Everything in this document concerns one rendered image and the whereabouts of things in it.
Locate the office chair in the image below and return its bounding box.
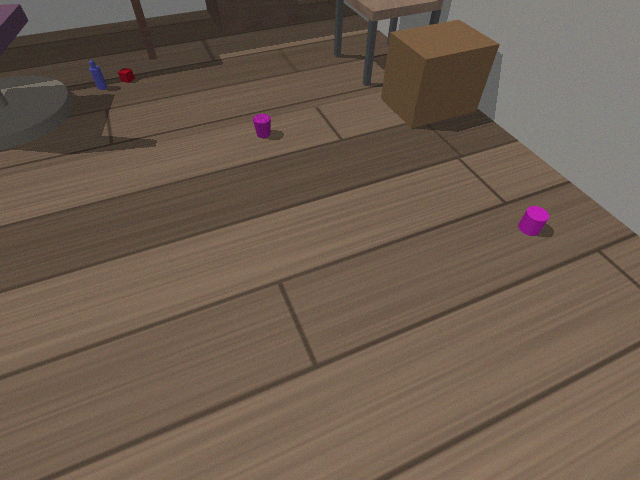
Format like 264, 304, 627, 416
0, 4, 74, 150

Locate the chair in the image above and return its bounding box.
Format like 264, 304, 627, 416
334, 0, 443, 86

